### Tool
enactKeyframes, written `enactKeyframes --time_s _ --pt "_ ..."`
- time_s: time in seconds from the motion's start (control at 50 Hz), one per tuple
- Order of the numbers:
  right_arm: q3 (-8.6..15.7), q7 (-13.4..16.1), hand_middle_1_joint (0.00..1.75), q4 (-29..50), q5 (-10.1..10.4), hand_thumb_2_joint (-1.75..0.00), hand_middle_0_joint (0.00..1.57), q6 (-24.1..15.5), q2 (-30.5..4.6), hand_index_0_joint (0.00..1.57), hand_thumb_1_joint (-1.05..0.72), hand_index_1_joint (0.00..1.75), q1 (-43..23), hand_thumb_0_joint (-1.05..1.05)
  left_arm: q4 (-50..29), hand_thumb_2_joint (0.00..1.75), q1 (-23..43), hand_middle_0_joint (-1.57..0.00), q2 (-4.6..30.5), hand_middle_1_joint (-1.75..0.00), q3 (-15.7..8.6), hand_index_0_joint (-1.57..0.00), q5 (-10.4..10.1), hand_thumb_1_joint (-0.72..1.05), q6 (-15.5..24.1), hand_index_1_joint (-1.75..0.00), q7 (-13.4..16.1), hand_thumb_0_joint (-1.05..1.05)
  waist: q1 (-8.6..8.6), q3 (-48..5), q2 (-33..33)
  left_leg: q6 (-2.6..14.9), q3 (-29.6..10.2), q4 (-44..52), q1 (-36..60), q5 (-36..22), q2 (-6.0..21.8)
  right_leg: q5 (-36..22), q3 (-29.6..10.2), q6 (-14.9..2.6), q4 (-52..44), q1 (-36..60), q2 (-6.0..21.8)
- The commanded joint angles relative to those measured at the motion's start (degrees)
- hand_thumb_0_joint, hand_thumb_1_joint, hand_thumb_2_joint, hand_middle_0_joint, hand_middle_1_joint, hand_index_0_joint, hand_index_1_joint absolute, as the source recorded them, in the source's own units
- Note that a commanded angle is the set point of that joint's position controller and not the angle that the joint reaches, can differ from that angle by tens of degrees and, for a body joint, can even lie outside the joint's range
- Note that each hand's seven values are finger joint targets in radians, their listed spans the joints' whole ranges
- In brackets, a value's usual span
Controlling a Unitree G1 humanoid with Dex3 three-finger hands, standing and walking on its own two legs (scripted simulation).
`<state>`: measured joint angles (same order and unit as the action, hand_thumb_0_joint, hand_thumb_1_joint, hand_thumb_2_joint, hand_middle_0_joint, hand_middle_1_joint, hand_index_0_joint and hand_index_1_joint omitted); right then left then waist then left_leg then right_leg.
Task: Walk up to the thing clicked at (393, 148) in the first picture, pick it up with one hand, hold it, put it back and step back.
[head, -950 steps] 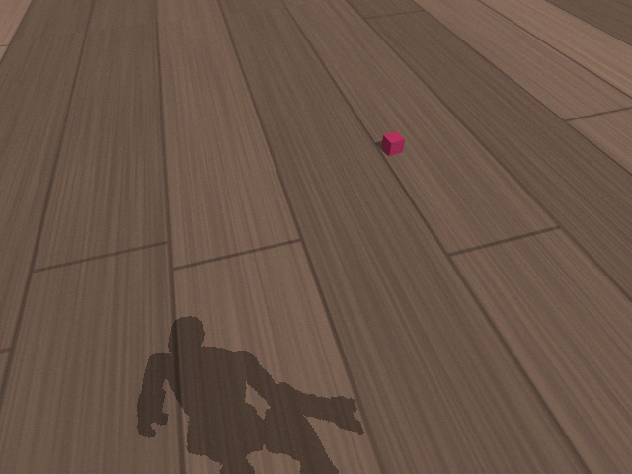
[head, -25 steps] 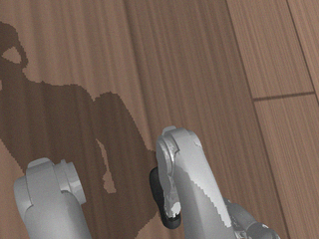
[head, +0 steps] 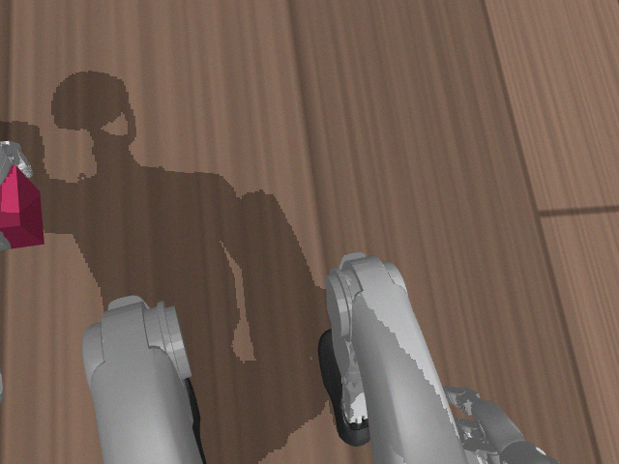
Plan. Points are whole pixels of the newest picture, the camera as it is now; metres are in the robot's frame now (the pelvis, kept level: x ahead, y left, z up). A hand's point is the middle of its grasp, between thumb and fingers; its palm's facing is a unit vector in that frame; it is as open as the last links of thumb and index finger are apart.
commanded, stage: settle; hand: left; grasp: from above
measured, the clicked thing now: out of the picture +0.45 +0.35 -0.18
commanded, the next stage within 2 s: lift in 0.02 s
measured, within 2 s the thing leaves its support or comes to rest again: neither
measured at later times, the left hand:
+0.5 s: hand out of the picture +0.42 +0.34 -0.08, palm faces -0.49 -0.09 -0.87, open 10.8 cm
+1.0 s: hand out of the picture +0.35 +0.32 +0.10, palm faces -0.45 -0.12 -0.89, open 10.8 cm
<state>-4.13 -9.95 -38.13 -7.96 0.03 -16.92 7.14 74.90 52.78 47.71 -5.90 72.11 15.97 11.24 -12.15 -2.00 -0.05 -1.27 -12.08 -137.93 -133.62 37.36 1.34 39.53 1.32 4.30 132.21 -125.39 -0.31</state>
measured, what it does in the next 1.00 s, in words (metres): rises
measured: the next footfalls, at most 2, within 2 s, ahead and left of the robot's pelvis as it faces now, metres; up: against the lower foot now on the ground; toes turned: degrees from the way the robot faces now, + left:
none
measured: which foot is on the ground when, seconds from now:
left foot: down 0.00-1.00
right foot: down 0.00-1.00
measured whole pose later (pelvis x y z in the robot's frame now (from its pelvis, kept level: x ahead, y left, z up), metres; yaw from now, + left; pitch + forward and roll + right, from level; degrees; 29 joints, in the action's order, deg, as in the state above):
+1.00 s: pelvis +0.00 +0.00 +0.19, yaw +6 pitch +28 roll -6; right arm 1.6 -1.1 -37.4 -0.5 4.4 -14.4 7.7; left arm 40.3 26.8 35.5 0.9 58.1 7.8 -0.3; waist -4.9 -9.0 -2.1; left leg -0.7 -5.9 -103.7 -98.3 33.9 3.4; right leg 34.8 0.9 4.1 99.7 -92.8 2.2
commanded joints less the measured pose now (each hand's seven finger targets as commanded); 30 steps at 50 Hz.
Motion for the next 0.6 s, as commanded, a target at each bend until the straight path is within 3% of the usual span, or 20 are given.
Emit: enactKeyframes --time_s 0.0,0.04,0.08,0.1,0.12,0.14,0.16,0.2,0.3,0.38,0.42,0.5,0.58 --pt "4.4 1.7 0.30 1.4 0.2 -0.90 0.20 0.4 -14.3 0.20 -0.90 0.30 10.9 0.00 -10.8 1.04 20.7 -1.17 19.8 -0.77 -4.1 -1.15 -0.9 0.80 0.5 -0.79 2.7 0.00 -0.79 -39.0 -17.8 2.44 8.3 14.8 31.9 -8.0 -0.7 -12.0 7.5 -5.63 -14.0 16.0 -1.9" --pt "4.5 2.0 0.30 1.5 0.3 -0.90 0.20 0.6 -14.1 0.20 -0.90 0.30 10.4 0.00 -10.8 1.03 20.5 -1.16 19.5 -0.77 -4.0 -1.15 -1.3 0.80 0.5 -0.79 2.9 0.00 -0.01 -39.3 -18.7 2.29 8.5 15.9 32.7 -6.6 -0.7 -10.4 7.5 -5.88 -14.2 15.3 -1.8" --pt "4.5 2.3 0.30 1.6 0.2 -0.91 0.20 0.6 -14.1 0.20 -0.91 0.30 10.8 0.00 -12.3 0.98 22.3 -1.18 18.6 -0.76 -3.2 -1.17 -0.9 0.78 0.7 -0.78 2.8 0.00 -0.95 -39.3 -20.1 2.15 8.2 16.5 33.5 -5.9 -0.6 -10.0 7.8 -5.90 -14.3 14.8 -1.7" --pt "4.7 2.4 0.30 1.4 0.4 -0.89 0.20 0.7 -14.3 0.20 -0.89 0.30 11.1 0.00 -11.3 0.94 21.4 -1.10 18.6 -0.69 -3.3 -1.09 -0.8 0.74 0.4 -0.70 2.8 0.00 -0.80 -39.0 -19.4 2.14 8.1 16.8 33.6 -5.8 -0.7 -9.9 7.8 -5.97 -14.3 14.7 -1.6" --pt "4.9 2.4 0.30 1.5 0.5 -0.91 0.20 0.7 -14.2 0.20 -0.91 0.30 11.3 0.00 -11.8 0.92 20.6 -1.14 19.0 -0.72 -3.7 -1.13 -1.0 0.74 0.2 -0.74 2.8 0.00 -0.18 -39.8 -19.6 2.12 8.2 17.2 34.5 -5.8 -0.7 -9.8 7.6 -5.99 -14.7 14.9 -1.6" --pt "5.0 2.4 0.30 1.6 0.7 -0.89 0.20 0.7 -14.5 0.20 -0.89 0.30 11.5 0.00 -13.4 0.90 21.3 -1.06 19.2 -0.67 -4.1 -1.06 -1.7 0.71 0.0 -0.67 2.6 0.00 0.43 -40.9 -21.6 1.77 8.0 18.4 35.8 -6.6 -0.8 -10.5 7.5 -6.12 -14.2 15.2 -1.2" --pt "5.5 2.5 0.30 1.7 0.9 -0.91 0.20 0.7 -14.6 0.20 -0.91 0.30 11.7 0.00 -14.7 0.92 21.7 -1.13 19.5 -0.72 -4.4 -1.12 -1.7 0.73 -0.4 -0.73 2.4 0.00 0.51 -42.2 -23.1 1.57 7.6 19.1 37.4 -7.0 -0.8 -10.9 7.7 -6.24 -14.0 14.8 -1.1" --pt "6.4 2.7 0.30 1.9 1.4 -0.90 0.20 0.9 -14.5 0.20 -0.90 0.30 11.9 0.00 -15.7 0.91 21.6 -1.10 18.0 -0.71 -3.8 -1.10 -2.6 0.74 -1.2 -0.72 1.4 0.00 0.56 -43.5 -23.7 1.51 7.4 20.7 39.5 -6.8 -0.6 -10.8 7.5 -6.22 -14.6 14.2 -0.8" --pt "7.7 3.1 0.30 1.4 2.5 -0.90 0.20 1.7 -13.8 0.20 -0.90 0.30 12.7 0.00 -17.9 0.90 16.2 -1.09 17.6 -0.71 -4.5 -1.09 -4.4 0.72 -2.6 -0.71 -1.6 0.00 2.46 -44.5 -21.8 1.81 7.8 22.5 41.2 -8.3 -0.9 -11.4 6.5 -6.22 -16.4 16.1 -0.4" --pt "8.4 3.4 0.30 1.9 3.2 -0.90 0.20 2.1 -12.8 0.20 -0.90 0.30 12.7 0.00 -23.7 0.92 15.3 -1.09 15.3 -0.73 -4.0 -1.09 -6.3 0.73 -2.6 -0.73 -3.7 0.00 2.52 -44.6 -20.1 2.13 7.9 24.5 42.5 -8.0 -0.9 -11.3 5.9 -5.97 -19.2 18.3 -0.3" --pt "8.6 3.6 0.30 2.1 3.6 -0.90 0.20 2.5 -12.6 0.20 -0.90 0.30 12.9 0.00 -25.8 0.94 13.7 -1.07 16.1 -0.75 -4.9 -1.08 -7.1 0.73 -2.4 -0.75 -4.2 0.00 2.97 -46.2 -18.7 2.37 8.3 25.1 42.4 -7.8 -1.0 -10.9 5.5 -5.97 -20.7 20.2 -0.4" --pt "9.4 4.1 0.30 2.7 4.1 -0.90 0.20 2.8 -11.6 0.20 -0.90 0.30 12.6 0.00 -28.3 0.93 9.5 -1.06 12.9 -0.76 -3.7 -1.08 -8.8 0.73 -2.2 -0.75 -5.8 0.00 3.16 -44.5 -15.9 2.56 8.0 28.0 43.3 -6.9 -1.0 -10.3 5.2 -5.89 -23.9 22.7 -0.3" --pt "10.1 5.1 0.30 4.0 4.9 -0.90 0.20 3.2 -11.4 0.20 -0.89 0.30 11.2 0.00 -34.1 0.93 6.6 -1.05 12.4 -0.78 -4.0 -1.07 -10.1 0.74 -2.5 -0.76 -6.9 0.00 4.89 -46.0 -16.9 2.35 7.6 32.3 47.5 -5.1 -0.7 -9.1 4.7 -5.93 -26.7 25.1 -0.1"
